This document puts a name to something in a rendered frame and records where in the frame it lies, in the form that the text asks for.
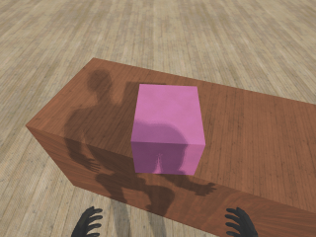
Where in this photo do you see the carton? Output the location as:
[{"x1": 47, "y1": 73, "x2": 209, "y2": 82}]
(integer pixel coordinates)
[{"x1": 130, "y1": 84, "x2": 205, "y2": 176}]

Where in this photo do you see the left robot hand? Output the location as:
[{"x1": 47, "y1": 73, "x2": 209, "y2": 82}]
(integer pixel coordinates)
[{"x1": 71, "y1": 206, "x2": 103, "y2": 237}]

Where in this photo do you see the pedestal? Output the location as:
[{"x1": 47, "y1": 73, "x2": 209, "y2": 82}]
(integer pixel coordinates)
[{"x1": 26, "y1": 57, "x2": 316, "y2": 237}]

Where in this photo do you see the right robot hand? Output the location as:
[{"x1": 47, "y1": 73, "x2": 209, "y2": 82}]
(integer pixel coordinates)
[{"x1": 224, "y1": 206, "x2": 259, "y2": 237}]

